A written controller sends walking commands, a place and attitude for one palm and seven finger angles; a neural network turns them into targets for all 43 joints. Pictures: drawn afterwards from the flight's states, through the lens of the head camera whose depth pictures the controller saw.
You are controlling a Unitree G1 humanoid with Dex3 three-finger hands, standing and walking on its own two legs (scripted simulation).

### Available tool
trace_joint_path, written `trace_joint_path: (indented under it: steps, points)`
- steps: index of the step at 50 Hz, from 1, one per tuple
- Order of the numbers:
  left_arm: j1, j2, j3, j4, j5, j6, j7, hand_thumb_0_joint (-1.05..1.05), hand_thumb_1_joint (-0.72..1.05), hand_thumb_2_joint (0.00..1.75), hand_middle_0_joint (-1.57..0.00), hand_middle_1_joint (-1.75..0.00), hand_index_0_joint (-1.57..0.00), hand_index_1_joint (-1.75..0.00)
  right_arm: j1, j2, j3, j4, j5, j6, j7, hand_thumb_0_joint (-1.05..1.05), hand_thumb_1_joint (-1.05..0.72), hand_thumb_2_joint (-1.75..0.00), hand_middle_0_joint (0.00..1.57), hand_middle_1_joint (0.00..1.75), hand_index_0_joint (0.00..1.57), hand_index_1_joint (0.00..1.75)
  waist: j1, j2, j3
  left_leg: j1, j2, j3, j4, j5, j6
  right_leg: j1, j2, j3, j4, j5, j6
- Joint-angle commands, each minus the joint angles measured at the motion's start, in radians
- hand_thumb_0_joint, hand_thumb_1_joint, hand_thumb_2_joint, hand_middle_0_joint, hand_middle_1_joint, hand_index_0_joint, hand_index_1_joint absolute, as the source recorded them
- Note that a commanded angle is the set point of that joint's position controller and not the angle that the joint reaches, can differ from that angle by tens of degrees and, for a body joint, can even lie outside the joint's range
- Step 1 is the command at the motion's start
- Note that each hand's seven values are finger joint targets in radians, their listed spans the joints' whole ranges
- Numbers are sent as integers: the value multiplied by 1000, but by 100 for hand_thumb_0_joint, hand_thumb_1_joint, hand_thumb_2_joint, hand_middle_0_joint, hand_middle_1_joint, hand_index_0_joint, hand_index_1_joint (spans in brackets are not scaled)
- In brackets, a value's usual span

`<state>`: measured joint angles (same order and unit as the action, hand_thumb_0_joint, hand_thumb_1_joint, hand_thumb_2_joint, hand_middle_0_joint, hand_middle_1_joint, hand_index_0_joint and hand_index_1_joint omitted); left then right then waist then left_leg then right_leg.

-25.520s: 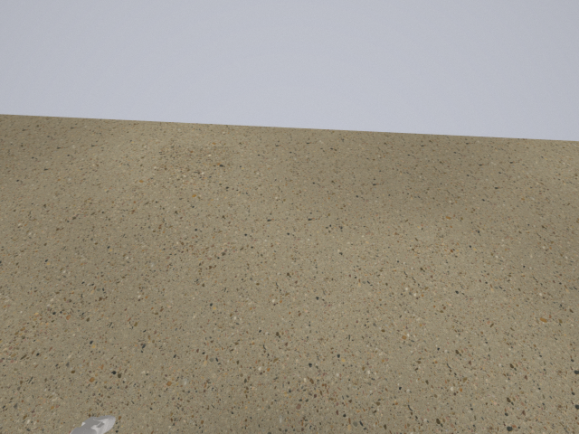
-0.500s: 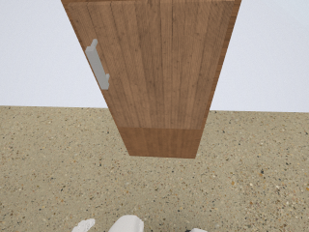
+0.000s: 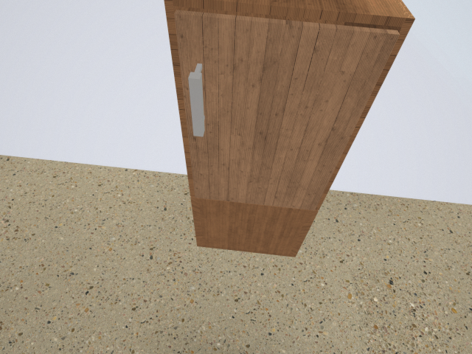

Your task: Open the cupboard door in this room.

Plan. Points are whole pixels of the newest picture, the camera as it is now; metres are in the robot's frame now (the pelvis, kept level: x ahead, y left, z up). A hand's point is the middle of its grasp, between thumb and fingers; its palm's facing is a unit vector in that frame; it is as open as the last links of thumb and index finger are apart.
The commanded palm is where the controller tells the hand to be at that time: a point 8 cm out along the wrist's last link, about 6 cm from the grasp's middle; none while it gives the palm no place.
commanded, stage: come to a stop and stand still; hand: left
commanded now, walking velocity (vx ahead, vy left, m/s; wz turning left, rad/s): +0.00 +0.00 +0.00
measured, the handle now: (199, 101) +0.60 +0.14 +0.08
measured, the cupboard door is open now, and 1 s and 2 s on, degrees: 0 0 0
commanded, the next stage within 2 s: look again from close up in 0.28 s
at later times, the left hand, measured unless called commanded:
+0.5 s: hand out of the picture +0.00 +0.17 -0.17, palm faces -0.01 -0.97 -0.23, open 7.4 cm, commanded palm none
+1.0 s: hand out of the picture +0.00 +0.22 -0.16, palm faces +0.00 -0.96 -0.28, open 7.4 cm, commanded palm none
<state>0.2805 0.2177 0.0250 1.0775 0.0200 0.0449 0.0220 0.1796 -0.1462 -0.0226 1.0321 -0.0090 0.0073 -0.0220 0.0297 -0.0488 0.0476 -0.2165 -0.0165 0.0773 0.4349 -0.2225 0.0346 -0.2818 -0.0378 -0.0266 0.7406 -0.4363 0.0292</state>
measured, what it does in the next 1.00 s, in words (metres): steps on the spot: right foot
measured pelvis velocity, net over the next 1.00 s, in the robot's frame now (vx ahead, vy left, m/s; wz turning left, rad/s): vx -0.05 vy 0.01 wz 0.01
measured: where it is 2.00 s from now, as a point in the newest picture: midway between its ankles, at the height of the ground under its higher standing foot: outside the picture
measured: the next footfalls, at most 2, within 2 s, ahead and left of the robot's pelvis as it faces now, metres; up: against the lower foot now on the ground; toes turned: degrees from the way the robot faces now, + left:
right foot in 0.06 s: -0.01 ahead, -0.11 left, +0.00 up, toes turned -3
right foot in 1.86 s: +0.16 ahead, -0.18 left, +0.00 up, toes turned -7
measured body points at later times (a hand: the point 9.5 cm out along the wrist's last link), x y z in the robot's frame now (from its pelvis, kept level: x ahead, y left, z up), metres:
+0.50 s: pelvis -0.02 -0.01 +0.00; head +0.00 -0.02 +0.45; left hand +0.00 +0.22 -0.15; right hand -0.04 -0.24 -0.16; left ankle +0.01 +0.10 -0.74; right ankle -0.05 -0.11 -0.74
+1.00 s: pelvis -0.05 +0.01 +0.00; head -0.07 +0.01 +0.45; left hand +0.00 +0.27 -0.14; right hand +0.03 -0.26 -0.13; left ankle +0.01 +0.10 -0.74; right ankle -0.05 -0.11 -0.74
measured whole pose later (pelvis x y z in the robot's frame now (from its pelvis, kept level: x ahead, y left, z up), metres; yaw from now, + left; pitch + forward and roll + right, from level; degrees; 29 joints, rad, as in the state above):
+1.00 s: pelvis -0.05 +0.01 +0.00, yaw +0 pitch -3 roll +0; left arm 0.25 0.27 0.00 1.01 0.03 0.00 0.02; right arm 0.19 -0.27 -0.01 1.02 -0.02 -0.01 0.00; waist 0.00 0.00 0.00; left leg -0.24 0.00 0.07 0.45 -0.16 0.03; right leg -0.16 -0.01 -0.05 0.46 -0.25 -0.01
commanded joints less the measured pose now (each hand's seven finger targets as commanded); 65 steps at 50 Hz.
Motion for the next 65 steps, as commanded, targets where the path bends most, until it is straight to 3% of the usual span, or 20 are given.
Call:
trace_joint_path:
  steps: [1, 3, 5, 7, 11, 18, 19, 20, 21, 22, 24, 26, 30, 38, 47, 51, 53, 56, 62, 65]
  points:
    - [68, 39, -10, 1, -11, -48, 13, 0, 90, 90, -20, -30, -20, -30, 80, -151, -33, 12, 11, -24, -14, 0, -90, -90, 20, 30, 20, 30, -16, 117, -120, 145, 203, -193, -46, 391, 67, 127, -29, 16, -420, 243, -3]
    - [49, 73, -14, 16, -10, -59, 21, 0, 90, 90, -20, -30, -20, -30, 88, -105, -22, 17, 21, -27, -8, 0, -90, -90, 20, 30, 20, 30, -45, 25, -72, 54, 123, -126, -35, 205, -9, 157, -138, 115, -410, 437, -52]
    - [21, 66, -9, 19, -10, -66, 20, 0, 90, 90, -20, -30, -20, -30, 84, -90, -17, 32, 8, -14, -7, 0, -90, -90, 20, 30, 20, 30, -51, -140, -23, 70, 92, -88, -40, 105, -31, 76, -148, 144, -422, 417, -85]
    - [10, 43, -15, 16, -11, -63, 20, 0, 90, 90, -20, -30, -20, -30, 108, -96, -11, 56, 5, -16, -7, 0, -90, -90, 20, 30, 20, 30, -57, -84, 10, 98, 106, -96, -74, 116, -25, 36, -115, 118, -423, 330, -73]
    - [39, 24, -16, 24, -15, -57, 22, 0, 90, 90, -20, -30, -20, -30, 120, -89, -1, 86, 6, -21, -9, 0, -90, -90, 20, 30, 20, 30, -37, 10, 26, 77, 119, -109, -97, 109, -14, 65, -83, 99, -430, 255, -56]
    - [61, 14, -17, 30, -18, -57, 22, 0, 90, 90, -20, -30, -20, -30, 153, -71, 5, 109, 5, -20, -13, 0, -90, -90, 20, 30, 20, 30, -32, 51, 43, 60, 119, -106, -102, 91, -16, 75, -77, 99, -447, 240, -60]
    - [25, 201, -20, -64, 1, -85, 22, 0, 90, 90, -20, -30, -20, -30, 103, -204, 1, -28, -7, -31, 4, 0, -90, -90, 20, 30, 20, 30, -54, 64, 123, 5, 91, -140, -59, 144, -19, 26, -58, 67, -408, 293, -77]
    - [18, 151, 16, -74, -4, -92, 25, 0, 90, 90, -20, -30, -20, -30, 104, -209, -25, -41, -16, -54, -6, 0, -90, -90, 20, 30, 20, 30, -35, 150, -48, 20, 110, -132, 15, 198, -4, 75, -86, 99, -330, 316, -82]
    - [21, 150, 12, -82, -7, -97, 24, 0, 90, 90, -20, -30, -20, -30, 122, -187, -24, -44, -14, -59, -13, 0, -90, -90, 20, 30, 20, 30, -42, 147, -155, 48, 113, -139, 54, 250, 5, 125, -90, 101, -315, 399, -98]
    - [28, 129, 16, -87, -7, -96, 24, 0, 90, 90, -20, -30, -20, -30, 134, -172, -26, -51, -12, -57, -15, 0, -90, -90, 20, 30, 20, 30, -43, 111, -170, 36, 112, -129, 64, 236, 6, 134, -96, 107, -312, 424, -105]
    - [37, 108, 13, -100, -7, -84, 26, 0, 90, 90, -20, -30, -20, -30, 158, -145, -18, -65, -13, -43, -13, 0, -90, -90, 20, 30, 20, 30, -49, -5, -130, -22, 99, -109, 76, 159, 9, 137, -99, 106, -317, 424, -106]
    - [26, 106, 13, -116, -5, -74, 28, 0, 90, 90, -20, -30, -20, -30, 145, -148, -22, -73, -13, -31, -11, 0, -90, -90, 20, 30, 20, 30, -48, -31, -22, -58, 90, -94, 65, 96, 6, 71, -99, 110, -335, 360, -107]
    - [9, 141, 14, -140, -5, -72, 25, 0, 90, 90, -20, -30, -20, -30, 114, -181, -25, -82, -12, -32, -7, 0, -90, -90, 20, 30, 20, 30, -41, 52, -20, -26, 108, -107, 43, 167, 13, 61, -74, 89, -308, 370, -95]
    - [-42, 184, 10, -152, -1, -66, 12, 0, 90, 90, -20, -30, -20, -30, 22, -247, -24, -93, -13, -30, 4, 0, -90, -90, 20, 30, 20, 30, -35, 51, 34, -40, 119, -143, -49, 7, 13, 16, -58, 99, -370, 170, -79]
    - [-40, 201, 4, -128, 2, -68, 3, 0, 90, 90, -20, -30, -20, -30, -7, -274, -21, -76, -11, -30, 12, 0, -90, -90, 20, 30, 20, 30, -36, 57, 9, -30, 122, -161, -110, -93, 4, 19, -68, 104, -418, 103, -70]
    - [-18, 190, -1, -104, 2, -66, 2, 0, 90, 90, -20, -30, -20, -30, 3, -267, -17, -56, -9, -29, 13, 0, -90, -90, 20, 30, 20, 30, -32, 61, 4, -38, 127, -171, -134, -115, 4, 38, -70, 93, -422, 116, -64]
    - [39, 109, -18, -69, 1, -54, 4, 0, 90, 90, -20, -30, -20, -30, 48, -193, 1, -27, -13, -17, 15, 0, -90, -90, 20, 30, 20, 30, -35, 47, -3, -38, 126, -167, -142, -202, -6, 34, -63, 80, -421, 31, -51]
    - [87, 102, -13, -54, 7, -43, 0, 0, 90, 90, -20, -30, -20, -30, 76, -200, -6, -13, -15, -5, 12, 0, -90, -90, 20, 30, 20, 30, -30, 64, 28, -82, 135, -188, -153, -348, 7, 17, -42, 67, -389, -72, -55]
    - [162, 50, -7, -40, 10, -46, -12, 0, 90, 90, -20, -30, -20, -30, 131, -207, -26, 8, -11, -14, 2, 0, -90, -90, 20, 30, 20, 30, -25, 106, 56, -102, 200, -253, -188, -402, 55, 20, -6, 10, -282, 25, -67]
    - [200, 34, -1, -35, 11, -49, -12, 0, 90, 90, -20, -30, -20, -30, 140, -185, -33, 10, -8, -17, -1, 0, -90, -90, 20, 30, 20, 30, -15, 99, 82, -153, 187, -231, -157, -414, 54, 34, -16, 34, -306, -11, -76]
